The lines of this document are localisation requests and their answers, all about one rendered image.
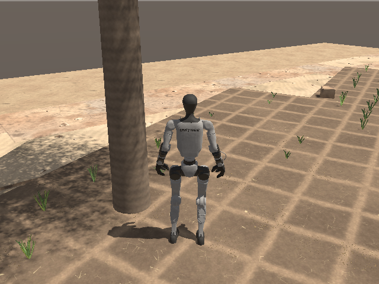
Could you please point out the robot right hand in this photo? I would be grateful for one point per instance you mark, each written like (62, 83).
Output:
(222, 169)

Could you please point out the robot right forearm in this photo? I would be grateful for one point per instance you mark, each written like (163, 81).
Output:
(218, 158)

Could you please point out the robot left hand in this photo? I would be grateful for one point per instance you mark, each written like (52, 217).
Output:
(163, 167)

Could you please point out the robot left forearm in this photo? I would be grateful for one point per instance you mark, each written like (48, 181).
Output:
(161, 156)

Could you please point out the robot left upper arm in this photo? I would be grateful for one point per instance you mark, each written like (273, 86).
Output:
(171, 125)

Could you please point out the left robot shin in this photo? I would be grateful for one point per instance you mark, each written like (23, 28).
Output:
(174, 214)

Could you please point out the left robot foot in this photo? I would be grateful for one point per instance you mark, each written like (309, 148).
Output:
(173, 238)

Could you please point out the robot right upper arm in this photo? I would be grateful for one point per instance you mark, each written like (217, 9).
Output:
(208, 125)

